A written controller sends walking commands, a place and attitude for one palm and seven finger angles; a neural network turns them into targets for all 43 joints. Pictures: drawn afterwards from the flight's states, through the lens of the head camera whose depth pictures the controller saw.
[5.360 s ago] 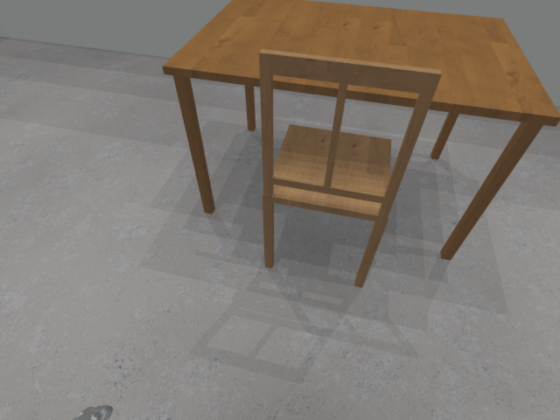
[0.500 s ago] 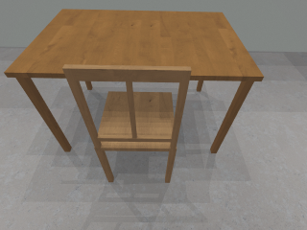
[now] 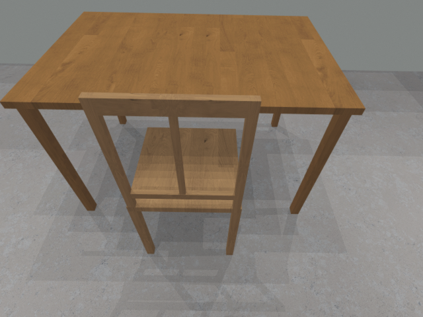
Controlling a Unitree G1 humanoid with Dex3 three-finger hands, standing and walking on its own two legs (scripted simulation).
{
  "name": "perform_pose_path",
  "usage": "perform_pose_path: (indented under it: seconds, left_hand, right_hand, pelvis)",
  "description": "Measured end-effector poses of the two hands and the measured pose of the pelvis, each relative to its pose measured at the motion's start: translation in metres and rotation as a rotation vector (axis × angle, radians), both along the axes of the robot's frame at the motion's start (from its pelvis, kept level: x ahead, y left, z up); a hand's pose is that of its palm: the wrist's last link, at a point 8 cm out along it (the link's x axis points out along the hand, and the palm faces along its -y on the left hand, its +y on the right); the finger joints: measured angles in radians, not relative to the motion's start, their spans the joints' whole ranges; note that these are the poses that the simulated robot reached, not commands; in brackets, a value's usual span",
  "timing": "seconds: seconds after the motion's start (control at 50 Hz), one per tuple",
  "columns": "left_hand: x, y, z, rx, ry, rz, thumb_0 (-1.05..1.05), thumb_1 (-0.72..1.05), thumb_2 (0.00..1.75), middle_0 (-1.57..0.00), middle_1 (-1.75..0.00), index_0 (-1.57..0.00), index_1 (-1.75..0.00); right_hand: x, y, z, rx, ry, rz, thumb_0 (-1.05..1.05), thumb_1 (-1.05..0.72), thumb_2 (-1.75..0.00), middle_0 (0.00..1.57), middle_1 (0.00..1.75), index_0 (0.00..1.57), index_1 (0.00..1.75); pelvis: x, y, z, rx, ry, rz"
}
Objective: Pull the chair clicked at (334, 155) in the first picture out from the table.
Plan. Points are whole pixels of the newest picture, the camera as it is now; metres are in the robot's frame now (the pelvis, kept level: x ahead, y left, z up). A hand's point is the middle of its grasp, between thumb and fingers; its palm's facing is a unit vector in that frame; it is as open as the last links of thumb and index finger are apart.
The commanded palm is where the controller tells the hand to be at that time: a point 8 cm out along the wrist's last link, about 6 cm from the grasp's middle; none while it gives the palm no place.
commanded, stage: come to a stop and stand still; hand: left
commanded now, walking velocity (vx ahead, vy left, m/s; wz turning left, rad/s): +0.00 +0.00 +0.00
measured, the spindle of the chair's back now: (178, 160) +0.53 +0.13 -0.08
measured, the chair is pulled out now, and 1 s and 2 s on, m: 0.00 0.00 0.00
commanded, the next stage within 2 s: look again from close up in 0.08 s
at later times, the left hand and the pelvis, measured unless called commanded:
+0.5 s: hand out of the picture +0.01 +0.21 -0.18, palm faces +0.01 -0.98 -0.20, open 7.4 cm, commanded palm none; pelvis -0.01 +0.04 -0.01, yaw -1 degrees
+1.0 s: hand out of the picture -0.05 +0.23 -0.18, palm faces +0.00 -0.99 -0.17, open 7.4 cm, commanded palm none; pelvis -0.01 +0.06 +0.00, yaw -1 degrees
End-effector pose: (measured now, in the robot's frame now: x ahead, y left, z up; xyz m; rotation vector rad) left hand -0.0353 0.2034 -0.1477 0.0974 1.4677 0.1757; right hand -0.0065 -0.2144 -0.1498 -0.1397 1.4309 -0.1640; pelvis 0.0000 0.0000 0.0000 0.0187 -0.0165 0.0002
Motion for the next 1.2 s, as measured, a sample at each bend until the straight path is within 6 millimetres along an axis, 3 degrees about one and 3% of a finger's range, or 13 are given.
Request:
perform_pose_path:
  seconds: [0.26,0.38,0.52,0.7,0.94,1.2]
  left_hand:
    - [0.010,0.010,-0.001,0.013,-0.035,-0.048,0.01,0.90,0.89,-0.20,-0.30,-0.20,-0.29]
    - [0.022,0.035,-0.010,0.017,-0.079,-0.079,0.01,0.90,0.89,-0.20,-0.30,-0.20,-0.29]
    - [0.038,0.062,-0.006,0.030,-0.165,-0.082,0.01,0.91,0.89,-0.20,-0.30,-0.20,-0.29]
    - [0.019,0.082,-0.003,0.026,-0.098,-0.091,0.01,0.91,0.90,-0.20,-0.30,-0.20,-0.29]
    - [-0.015,0.079,-0.004,0.002,0.012,-0.059,0.01,0.91,0.90,-0.19,-0.30,-0.20,-0.29]
    - [-0.008,0.063,-0.008,-0.028,-0.004,-0.054,0.01,0.91,0.89,-0.20,-0.30,-0.20,-0.29]
  right_hand:
    - [0.008,0.001,0.001,-0.014,-0.044,-0.015,0.01,-0.93,-0.90,0.20,0.29,0.20,0.30]
    - [0.013,0.015,-0.001,-0.028,-0.133,-0.025,0.00,-0.92,-0.90,0.19,0.29,0.20,0.30]
    - [0.003,0.035,0.001,-0.024,-0.124,0.006,0.01,-0.94,-0.90,0.20,0.29,0.20,0.30]
    - [-0.015,0.051,0.006,-0.012,-0.068,0.014,0.00,-0.92,-0.90,0.20,0.29,0.20,0.30]
    - [-0.011,0.057,0.008,-0.013,-0.038,0.021,0.00,-0.91,-0.90,0.20,0.30,0.20,0.30]
    - [0.007,0.051,0.010,-0.031,-0.075,0.027,0.00,-0.92,-0.90,0.20,0.29,0.20,0.30]
  pelvis:
    - [0.000,0.010,-0.003,-0.025,0.015,-0.023]
    - [-0.004,0.027,-0.011,-0.026,-0.004,-0.021]
    - [-0.013,0.046,-0.010,-0.029,-0.012,-0.019]
    - [-0.020,0.060,-0.005,-0.017,0.017,-0.017]
    - [-0.015,0.065,-0.002,-0.014,0.021,-0.014]
    - [-0.010,0.062,-0.002,-0.011,0.013,-0.015]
